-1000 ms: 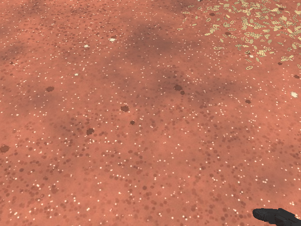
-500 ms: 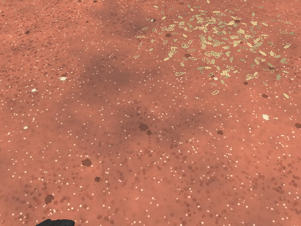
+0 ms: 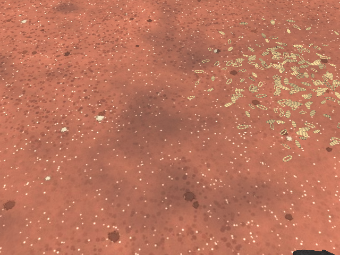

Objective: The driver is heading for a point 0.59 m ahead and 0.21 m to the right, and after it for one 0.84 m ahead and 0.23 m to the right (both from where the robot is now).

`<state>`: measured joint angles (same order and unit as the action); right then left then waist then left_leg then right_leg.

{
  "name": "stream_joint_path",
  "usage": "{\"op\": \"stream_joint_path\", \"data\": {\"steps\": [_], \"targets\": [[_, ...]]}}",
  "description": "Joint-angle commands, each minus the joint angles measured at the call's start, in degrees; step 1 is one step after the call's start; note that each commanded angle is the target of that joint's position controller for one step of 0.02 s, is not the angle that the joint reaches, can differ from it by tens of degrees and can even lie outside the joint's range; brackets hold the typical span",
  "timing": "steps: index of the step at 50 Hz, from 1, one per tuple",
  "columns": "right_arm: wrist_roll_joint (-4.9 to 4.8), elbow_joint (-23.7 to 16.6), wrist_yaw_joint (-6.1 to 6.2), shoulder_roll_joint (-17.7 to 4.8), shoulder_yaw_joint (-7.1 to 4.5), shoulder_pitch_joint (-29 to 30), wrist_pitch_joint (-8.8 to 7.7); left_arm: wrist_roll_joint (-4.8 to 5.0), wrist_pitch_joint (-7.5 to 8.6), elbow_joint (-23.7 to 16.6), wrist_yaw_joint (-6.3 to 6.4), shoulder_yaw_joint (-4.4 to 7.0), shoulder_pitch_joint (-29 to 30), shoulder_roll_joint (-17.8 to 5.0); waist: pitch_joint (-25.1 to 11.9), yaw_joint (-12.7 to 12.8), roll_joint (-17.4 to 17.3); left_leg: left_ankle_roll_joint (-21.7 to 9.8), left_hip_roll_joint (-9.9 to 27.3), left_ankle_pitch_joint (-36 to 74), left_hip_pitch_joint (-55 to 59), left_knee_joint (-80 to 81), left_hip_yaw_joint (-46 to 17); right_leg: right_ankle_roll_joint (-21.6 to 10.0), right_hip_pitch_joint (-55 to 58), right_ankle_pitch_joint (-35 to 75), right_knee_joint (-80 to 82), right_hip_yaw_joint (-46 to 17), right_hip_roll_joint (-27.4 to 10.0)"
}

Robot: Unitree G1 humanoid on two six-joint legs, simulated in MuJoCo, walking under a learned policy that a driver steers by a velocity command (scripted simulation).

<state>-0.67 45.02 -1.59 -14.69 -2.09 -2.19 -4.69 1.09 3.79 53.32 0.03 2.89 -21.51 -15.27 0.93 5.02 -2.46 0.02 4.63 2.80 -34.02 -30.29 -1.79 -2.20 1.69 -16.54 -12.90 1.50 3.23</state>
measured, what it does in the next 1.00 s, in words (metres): walks ahead, turning right: left foot, then right foot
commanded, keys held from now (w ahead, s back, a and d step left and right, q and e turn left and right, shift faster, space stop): w+e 0.74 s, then e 0.26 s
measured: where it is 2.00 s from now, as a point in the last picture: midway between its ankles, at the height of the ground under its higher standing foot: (237, 224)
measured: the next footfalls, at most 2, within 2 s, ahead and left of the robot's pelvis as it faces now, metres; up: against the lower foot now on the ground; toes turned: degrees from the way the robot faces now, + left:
left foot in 0.08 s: +0.23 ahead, +0.14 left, +0.00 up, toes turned -2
right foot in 0.60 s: +0.44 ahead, -0.17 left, +0.00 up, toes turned -23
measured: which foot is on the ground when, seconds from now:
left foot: up 0.00-0.06, down 0.08-0.60, up 0.62-1.00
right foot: down 0.00-0.08, up 0.10-0.58, down 0.60-1.00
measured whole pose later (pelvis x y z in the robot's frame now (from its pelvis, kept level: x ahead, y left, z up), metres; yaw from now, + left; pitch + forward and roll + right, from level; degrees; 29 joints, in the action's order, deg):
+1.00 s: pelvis +0.50 -0.12 +0.00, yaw -34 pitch +2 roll +0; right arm 0.5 42.4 -0.8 -16.1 -3.1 0.3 -4.6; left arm 1.0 0.2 42.5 1.8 5.2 -17.6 -16.9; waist 2.5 4.0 -2.3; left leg 2.8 -0.1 0.5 -32.3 -30.2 -5.3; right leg -4.2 -9.0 -18.1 -26.1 -9.0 7.0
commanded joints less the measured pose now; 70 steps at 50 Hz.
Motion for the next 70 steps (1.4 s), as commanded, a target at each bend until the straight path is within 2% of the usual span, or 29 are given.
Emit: {"op": "stream_joint_path", "data": {"steps": [1,3,4,5,6,7,9,13,25,27,29,30,31,32,33,36,42,47,51,52,53,54,55,57,62,65,68,69,70], "targets": [[-0.15,-4.8,-0.58,-6.4,-1.62,3.8,-1.75,0.36,-0.46,-1.5,0.77,2.76,-1.0,-11.0,2.4,-2.8,6.7,-1.2,-1.3,-4.0,2.1,3.1,-0.3,-8.0,0.4,22.6,-1.6,-11.1,-17.9],[0.05,-1.6,0.01,-9.8,-3.46,-7.3,-2.13,0.11,-0.82,-2.0,0.79,2.51,0.8,-10.3,-4.5,-8.8,6.5,-3.6,-3.3,-5.3,19.4,5.2,1.8,-5.8,-2.7,33.0,-13.7,-9.1,-14.0],[1.06,0.2,0.64,-13.3,-4.63,-17.4,-2.14,-0.79,-0.72,-3.4,0.71,1.35,1.2,-7.3,-13.2,-12.8,3.2,-6.9,4.0,-4.7,36.7,1.8,-4.8,-3.8,-12.3,24.5,-28.8,-6.8,-10.4],[1.58,1.4,0.94,-18.6,-5.95,-22.2,-1.43,-0.64,0.35,-4.6,0.46,-0.56,-6.1,-0.3,-21.7,-10.3,-11.3,-15.2,18.7,-12.1,58.3,4.8,-28.7,0.6,-35.0,-3.8,-50.1,-2.2,-0.9],[1.00,1.3,0.90,-13.1,-4.60,-22.4,-1.18,0.71,1.18,-3.8,0.32,0.25,-5.2,-4.4,-23.6,-11.6,-12.1,-16.4,20.2,-20.6,57.5,11.2,-38.4,0.7,-41.6,-17.1,-58.9,-8.9,-1.9],[0.72,0.7,1.11,-9.6,-3.51,-18.1,-1.21,1.94,1.40,-5.1,0.33,1.61,-0.3,-8.9,-14.0,-11.4,-7.9,-13.4,18.1,-22.6,50.1,12.6,-29.6,0.2,-45.5,-13.4,-61.5,-9.2,-5.0],[0.92,0.4,1.10,-6.1,-2.48,-11.1,-1.33,1.16,0.89,-6.1,0.75,1.97,4.4,-8.0,-4.8,-8.6,-3.3,-10.8,13.8,-16.4,35.3,16.5,-16.9,0.2,-42.9,-5.1,-57.5,-7.3,-9.3],[1.43,1.4,1.09,-6.0,-2.76,-7.2,-2.33,0.79,-2.02,-7.0,0.54,2.08,3.4,-3.7,-0.1,-4.5,-3.1,-10.7,11.6,-7.3,24.5,22.6,-4.6,1.1,-37.7,1.1,-52.2,-7.1,-12.0],[-0.36,4.9,2.55,-11.8,-5.00,-13.3,0.27,0.08,-2.15,-15.4,-2.89,1.46,20.7,-3.3,4.6,-8.5,0.1,-7.9,12.9,3.7,37.2,20.2,11.9,-1.0,-40.0,13.2,-24.6,0.1,-9.3],[-0.93,4.6,2.66,-13.4,-5.50,-12.5,1.09,0.00,-2.41,-16.0,-3.15,2.30,18.8,-5.0,2.3,-6.3,-1.5,-6.7,13.1,20.0,39.5,13.5,13.6,-3.1,-34.9,7.2,-24.0,3.1,-6.3],[-1.51,4.1,2.72,-13.7,-5.52,-10.6,2.00,0.32,-2.70,-13.2,-2.76,4.79,6.2,-8.9,-4.8,1.3,-1.2,-4.3,10.5,31.7,36.1,-4.9,16.3,-6.4,-17.3,7.5,-20.2,6.1,-0.9],[-0.36,3.3,2.84,-11.7,-4.67,-11.4,1.80,0.52,-3.19,-10.4,-1.67,7.06,-4.0,-13.7,-10.1,5.3,3.4,-1.5,8.0,19.0,23.5,-21.9,16.7,-9.3,0.4,8.4,-18.7,-1.0,-3.1],[2.35,-0.1,2.15,-2.7,-1.87,-16.5,0.39,1.19,-2.82,-10.5,-1.12,7.99,-2.5,-20.9,-13.4,-2.1,19.7,2.4,-3.4,-33.2,-3.2,-42.6,12.8,-19.6,18.3,0.9,-13.7,-32.9,-17.9],[0.05,-0.8,1.42,-6.1,-1.96,-11.7,-2.11,0.34,-1.70,-12.9,-1.57,6.48,-4.1,-16.8,-21.7,1.4,13.0,1.6,-5.9,-38.3,-10.1,-49.8,-1.7,-23.0,21.9,-8.8,-3.6,-49.7,-22.9],[-2.34,-2.4,0.97,-9.4,-2.82,-5.6,-3.45,-0.25,-0.68,-12.5,-1.84,5.35,-2.1,-13.0,-13.7,2.4,9.0,-0.1,-3.0,-32.5,-15.3,-49.4,-2.5,-19.6,17.5,-4.8,-2.0,-42.4,-21.7],[0.53,-1.0,1.73,-9.8,-3.36,-6.7,-3.52,-0.71,0.00,-14.7,-1.33,3.49,8.4,-7.6,-4.9,-4.5,4.5,-0.7,2.8,-21.8,-4.6,-36.1,-3.3,-15.0,-4.2,11.2,-1.6,-25.7,-15.4],[1.98,-3.3,2.08,-5.8,-2.48,-2.2,-0.84,-0.47,-0.67,-14.8,0.99,4.45,7.4,-11.3,-1.9,-5.5,4.6,4.0,-1.7,-9.6,2.7,-16.3,0.2,-12.0,-16.4,39.7,-3.4,-12.6,-9.2],[0.83,-6.0,0.98,-5.8,-2.20,3.9,-0.34,0.10,-2.88,-13.7,1.90,4.51,3.8,-10.5,-3.8,-2.5,8.0,3.4,-6.3,1.1,8.1,-2.0,-0.8,-7.7,-14.9,30.3,-8.0,-15.9,-8.0],[1.34,-5.7,0.81,-9.1,-3.44,0.2,-1.20,-0.07,-3.61,-15.2,2.61,4.21,6.6,-9.1,-4.9,-5.1,9.7,0.9,-6.0,-2.9,11.2,4.5,-2.9,-6.1,-9.4,26.1,-17.3,-23.5,-8.5],[1.96,-5.2,1.09,-9.8,-3.70,-2.8,-1.71,-0.06,-3.56,-16.1,2.54,3.79,7.9,-8.0,-6.7,-6.9,8.6,-0.7,-4.0,4.6,17.5,8.6,-2.8,-4.2,-10.5,24.2,-22.7,-22.6,-5.6],[3.14,-5.3,1.63,-12.9,-4.21,-6.9,-1.76,-1.06,-3.32,-17.8,2.42,2.72,7.6,-5.0,-13.4,-7.7,1.7,-4.6,6.2,22.8,30.9,5.9,-11.0,-1.5,-17.0,10.7,-36.0,-18.2,-1.2],[4.20,-5.4,1.80,-14.0,-4.09,-7.9,-0.77,-0.53,-3.28,-17.3,2.27,2.18,-4.3,-2.8,-19.8,-2.5,-13.0,-16.3,20.8,38.1,46.2,4.5,-29.1,2.1,-31.5,-27.3,-50.7,-13.3,6.7],[1.79,-5.5,1.67,-11.5,-3.96,-7.4,0.27,-0.10,-3.73,-15.6,1.92,3.20,-8.1,-9.5,-21.9,-2.3,-11.3,-18.7,23.3,22.9,44.7,6.0,-35.4,4.0,-35.1,-24.9,-58.8,-13.2,1.4],[1.78,-6.6,1.69,-6.4,-2.16,-3.8,1.66,-0.07,-5.74,-15.4,2.61,4.12,2.1,-12.1,-11.8,-4.9,-2.4,-14.1,13.9,6.4,33.5,8.6,-22.1,6.3,-36.6,-17.0,-61.4,-10.5,-1.0],[1.72,-4.8,0.67,-5.9,-1.39,0.8,2.81,-1.75,-6.18,-15.0,2.32,1.18,4.0,-2.9,-5.5,-2.9,-6.9,-11.2,3.6,-1.8,16.7,13.8,-10.0,6.4,-20.5,-12.0,-34.4,-4.4,-3.2],[0.59,-4.2,0.78,-10.0,-2.65,-2.1,3.47,-1.31,-5.50,-14.4,2.15,1.78,5.4,-5.5,-7.4,-4.0,-6.7,-12.4,5.3,-5.9,19.9,12.4,-14.0,5.4,-16.0,-2.4,-22.2,-3.9,-2.0],[-0.46,-4.3,1.25,-9.9,-2.50,-3.0,4.02,-1.79,-5.31,-14.5,2.13,2.45,6.1,-7.8,-5.8,-3.2,-4.6,-8.0,3.7,-18.7,12.9,12.1,-15.7,1.2,-7.8,5.5,-12.7,-5.0,-3.7],[-0.02,-4.6,1.14,-8.6,-2.06,-3.1,3.77,-2.58,-5.26,-15.3,2.49,2.82,5.6,-9.9,-5.9,-3.1,-0.9,-5.5,1.7,-22.4,8.3,8.7,-14.0,-1.5,-4.6,6.1,-11.7,-9.5,-9.7],[-0.15,-5.8,1.07,-6.9,-1.96,-3.0,3.53,-2.68,-5.50,-14.1,2.50,3.83,6.2,-12.5,-4.0,-5.1,10.2,-2.6,-4.6,-26.6,6.3,3.6,-5.0,-4.8,-9.5,0.8,-9.6,-13.2,-13.4]]}}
